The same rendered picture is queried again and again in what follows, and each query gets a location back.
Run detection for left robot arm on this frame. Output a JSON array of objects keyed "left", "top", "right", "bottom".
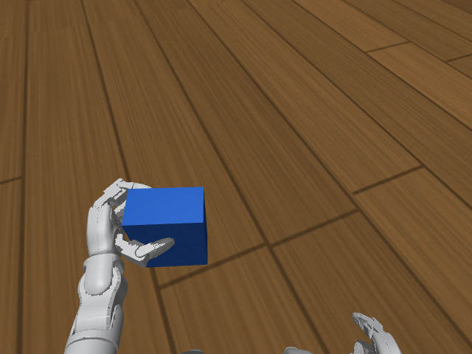
[{"left": 64, "top": 253, "right": 128, "bottom": 354}]

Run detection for carton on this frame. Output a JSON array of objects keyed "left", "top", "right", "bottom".
[{"left": 122, "top": 187, "right": 207, "bottom": 268}]

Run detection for left robot hand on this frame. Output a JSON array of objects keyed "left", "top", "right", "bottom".
[{"left": 86, "top": 178, "right": 175, "bottom": 268}]

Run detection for right robot hand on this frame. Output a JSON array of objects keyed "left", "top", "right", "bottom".
[{"left": 350, "top": 312, "right": 402, "bottom": 354}]

